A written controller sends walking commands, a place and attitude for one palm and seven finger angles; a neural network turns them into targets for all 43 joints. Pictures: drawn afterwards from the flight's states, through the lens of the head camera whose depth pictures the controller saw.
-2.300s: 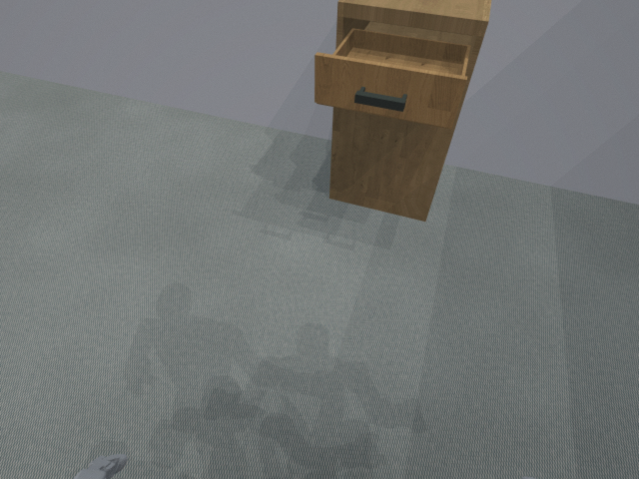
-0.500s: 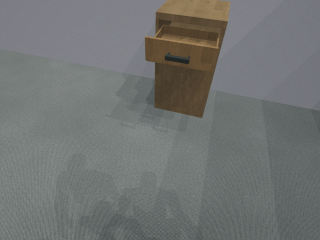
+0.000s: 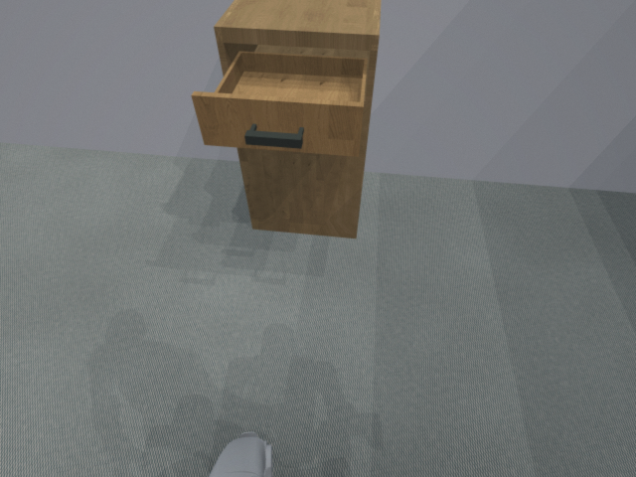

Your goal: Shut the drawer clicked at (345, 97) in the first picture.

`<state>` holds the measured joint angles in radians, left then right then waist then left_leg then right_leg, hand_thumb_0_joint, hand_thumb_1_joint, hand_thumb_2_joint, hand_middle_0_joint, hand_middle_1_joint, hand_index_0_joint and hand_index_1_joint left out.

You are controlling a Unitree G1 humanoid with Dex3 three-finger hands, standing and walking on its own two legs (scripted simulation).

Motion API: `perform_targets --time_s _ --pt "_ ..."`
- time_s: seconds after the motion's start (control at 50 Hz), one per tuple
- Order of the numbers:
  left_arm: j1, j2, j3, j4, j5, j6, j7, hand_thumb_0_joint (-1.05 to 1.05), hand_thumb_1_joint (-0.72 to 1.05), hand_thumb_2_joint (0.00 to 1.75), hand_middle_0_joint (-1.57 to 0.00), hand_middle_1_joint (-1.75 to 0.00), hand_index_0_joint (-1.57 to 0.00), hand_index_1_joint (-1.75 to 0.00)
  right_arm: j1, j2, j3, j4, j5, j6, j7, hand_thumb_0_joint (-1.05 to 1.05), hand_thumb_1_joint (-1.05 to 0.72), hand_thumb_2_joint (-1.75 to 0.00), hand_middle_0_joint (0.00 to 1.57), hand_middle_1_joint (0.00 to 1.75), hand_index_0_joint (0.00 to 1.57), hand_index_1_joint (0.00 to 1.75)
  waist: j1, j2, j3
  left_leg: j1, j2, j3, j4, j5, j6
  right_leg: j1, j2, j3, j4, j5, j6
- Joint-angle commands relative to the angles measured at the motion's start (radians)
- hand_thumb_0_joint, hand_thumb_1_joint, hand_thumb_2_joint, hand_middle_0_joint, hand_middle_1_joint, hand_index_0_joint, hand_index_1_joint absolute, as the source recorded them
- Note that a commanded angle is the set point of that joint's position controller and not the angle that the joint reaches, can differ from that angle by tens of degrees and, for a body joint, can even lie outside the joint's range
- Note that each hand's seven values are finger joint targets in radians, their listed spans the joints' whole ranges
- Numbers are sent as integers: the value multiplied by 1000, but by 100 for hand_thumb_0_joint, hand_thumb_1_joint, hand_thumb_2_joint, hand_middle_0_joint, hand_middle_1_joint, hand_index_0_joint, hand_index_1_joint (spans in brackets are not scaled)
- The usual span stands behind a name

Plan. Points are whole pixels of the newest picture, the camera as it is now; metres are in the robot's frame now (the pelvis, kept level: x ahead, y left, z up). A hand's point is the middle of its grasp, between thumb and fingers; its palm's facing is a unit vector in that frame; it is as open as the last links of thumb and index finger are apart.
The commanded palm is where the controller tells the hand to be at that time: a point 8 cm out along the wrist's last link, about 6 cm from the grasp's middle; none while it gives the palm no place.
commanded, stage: walk to a spot facing it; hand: left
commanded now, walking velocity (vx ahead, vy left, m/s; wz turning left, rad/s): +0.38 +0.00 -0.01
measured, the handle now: (275, 134) +0.85 +0.15 -0.06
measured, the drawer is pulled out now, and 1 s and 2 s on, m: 0.29 0.29 0.29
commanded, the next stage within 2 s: take the last steps up to it in 0.22 s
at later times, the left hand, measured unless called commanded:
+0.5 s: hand (195, 381) +0.29 +0.23 -0.17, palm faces -0.04 -0.99 -0.16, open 7.3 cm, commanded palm none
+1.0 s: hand (244, 304) +0.44 +0.17 -0.17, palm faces -0.02 -0.98 -0.21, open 7.1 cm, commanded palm none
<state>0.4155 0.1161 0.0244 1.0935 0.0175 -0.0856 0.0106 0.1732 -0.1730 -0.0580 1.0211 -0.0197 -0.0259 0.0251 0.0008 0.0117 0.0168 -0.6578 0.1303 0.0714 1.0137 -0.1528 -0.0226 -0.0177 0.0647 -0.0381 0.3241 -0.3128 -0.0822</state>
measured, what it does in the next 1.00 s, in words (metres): walks ahead: left foot, then right foot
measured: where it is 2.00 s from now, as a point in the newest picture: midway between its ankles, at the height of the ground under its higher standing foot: (325, 398)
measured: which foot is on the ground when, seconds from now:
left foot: up 0.00-0.18, down 0.20-0.74, up 0.76-1.00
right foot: down 0.00-0.20, up 0.22-0.72, down 0.74-1.00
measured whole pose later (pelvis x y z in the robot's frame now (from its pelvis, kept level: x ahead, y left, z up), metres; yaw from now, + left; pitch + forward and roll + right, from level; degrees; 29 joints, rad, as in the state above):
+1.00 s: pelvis +0.38 -0.01 +0.00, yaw -4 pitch -1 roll -1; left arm 0.27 0.17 0.06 1.05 0.02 -0.07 0.03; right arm 0.29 -0.14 -0.06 1.07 -0.03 -0.01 0.00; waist -0.04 0.02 0.01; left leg -0.51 0.14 0.08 0.97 -0.29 -0.01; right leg -0.13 0.01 -0.20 0.40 -0.25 -0.05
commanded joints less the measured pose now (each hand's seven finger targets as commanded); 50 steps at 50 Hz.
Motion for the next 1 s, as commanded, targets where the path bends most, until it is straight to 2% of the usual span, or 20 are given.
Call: perform_targets --time_s 0.0,0.08,0.12,0.14,0.16,0.18,0.2,0.26,0.28,0.34,0.44,0.58,0.64,0.68,0.7,0.72,0.74,0.8,0.86,0.98 --pt "117 154 32 -15 3 -16 22 0 90 90 -20 -30 -20 -30 -116 -31 1 -97 5 -27 7 0 -90 -90 20 30 20 30 36 -93 117 -46 -20 29 -156 36 18 11 -265 137 -125 584 -96" --pt "107 175 37 -5 9 -10 27 0 90 90 -20 -30 -20 -30 -123 -37 1 -108 7 -36 5 0 -90 -90 20 30 20 30 17 -111 120 130 -71 48 -309 -11 65 22 -279 119 -54 788 -80" --pt "88 195 43 -9 8 -11 26 0 90 90 -20 -30 -20 -30 41 -65 -8 -60 0 -45 -11 0 -90 -90 20 30 20 30 -57 -105 27 341 -136 76 -384 -23 96 20 -254 86 147 975 -58" --pt "79 193 46 -12 1 -12 25 0 90 90 -20 -30 -20 -30 197 -99 -17 -17 -8 -48 -20 0 -90 -90 20 30 20 30 -120 -80 -62 542 -127 37 -446 28 118 -52 -218 59 360 911 -33" --pt "118 158 47 -22 -12 -13 16 0 90 90 -20 -30 -20 -30 328 -188 -36 11 -22 -52 -34 0 -90 -90 20 30 20 30 -154 68 -200 803 55 -188 -470 125 190 -250 -122 7 644 572 7" --pt "167 98 32 -44 -24 -9 4 0 90 90 -20 -30 -20 -30 395 -280 -53 20 -17 -49 -40 0 -90 -90 20 30 20 30 -119 279 -290 966 339 -590 -607 237 302 -500 15 9 1007 -224 27" --pt "92 134 41 -57 -14 -8 10 0 90 90 -20 -30 -20 -30 333 -246 -42 9 5 -39 -42 0 -90 -90 20 30 20 30 -103 146 -229 857 358 -634 -691 188 327 -549 -42 98 1112 -223 9" --pt "-1 88 45 -58 4 22 -9 0 90 90 -20 -30 -20 -30 148 -69 6 -21 0 -64 -48 0 -90 -90 20 30 20 30 -12 39 50 453 224 -260 -768 128 198 -539 -148 95 1059 6 30" --pt "30 71 41 -46 7 39 -13 0 90 90 -20 -30 -20 -30 132 -44 13 -13 1 -72 -49 0 -90 -90 20 30 20 30 19 72 53 404 193 -146 -764 210 164 -498 -159 84 1024 35 40" --pt "52 41 40 -47 12 69 -9 0 90 90 -20 -30 -20 -30 155 -35 17 4 3 -82 -55 0 -90 -90 20 30 20 30 39 66 17 397 160 -33 -763 416 179 -481 -158 58 912 41 66" --pt "-76 56 38 -93 13 79 -24 0 90 90 -20 -30 -20 -30 209 -78 13 29 5 -77 -54 0 -90 -90 20 30 20 30 18 83 53 481 137 -2 -794 376 178 -548 -179 9 673 149 86" --pt "-321 74 28 -158 10 66 -29 0 90 90 -20 -30 -20 -30 347 -91 2 87 -9 -53 -53 0 -90 -90 20 30 20 30 -73 87 97 611 165 -40 -766 307 190 -525 -152 -61 380 73 68" --pt "-313 75 31 -154 9 56 -30 0 90 90 -20 -30 -20 -30 347 -95 3 99 -12 -47 -55 0 -90 -90 20 30 20 30 -54 98 86 611 164 -36 -708 315 180 -417 -121 -87 279 39 50" --pt "-167 110 41 -105 11 44 -24 0 90 90 -20 -30 -20 -30 329 -88 4 101 -2 -44 -53 0 -90 -90 20 30 20 30 18 40 8 542 116 15 -517 391 135 -156 -82 -113 156 124 29" --pt "-39 164 58 -64 15 31 -16 0 90 90 -20 -30 -20 -30 315 -69 5 92 10 -49 -47 0 -90 -90 20 30 20 30 77 -40 -78 382 73 59 -319 301 97 89 -189 18 138 145 -17" --pt "94 264 85 -31 11 23 -5 0 90 90 -20 -30 -20 -30 317 -18 16 59 18 -56 -41 0 -90 -90 20 30 20 30 109 -282 -189 119 -57 149 -33 -220 39 326 -461 363 61 253 -124" --pt "131 293 85 -25 -7 25 -2 0 90 90 -20 -30 -20 -30 248 -60 11 40 13 -48 -44 0 -90 -90 20 30 20 30 125 -201 -177 35 -85 38 184 -457 43 289 -527 445 -8 349 -192" --pt "-61 182 59 -60 -7 25 11 0 90 90 -20 -30 -20 -30 181 -22 -1 42 3 -27 -34 0 -90 -90 20 30 20 30 39 -72 5 56 16 -47 223 -252 42 -42 -429 229 -88 227 -120" --pt "-103 104 41 -71 4 13 17 0 90 90 -20 -30 -20 -30 241 22 -2 60 -8 4 -31 0 -90 -90 20 30 20 30 -30 -96 81 129 26 -29 130 -170 14 -227 -365 76 -140 241 -88" --pt "-67 149 45 -62 8 8 9 0 90 90 -20 -30 -20 -30 134 26 -5 2 -7 4 -7 0 -90 -90 20 30 20 30 -13 -115 97 180 7 17 -175 -94 5 -245 -332 24 -155 169 -90"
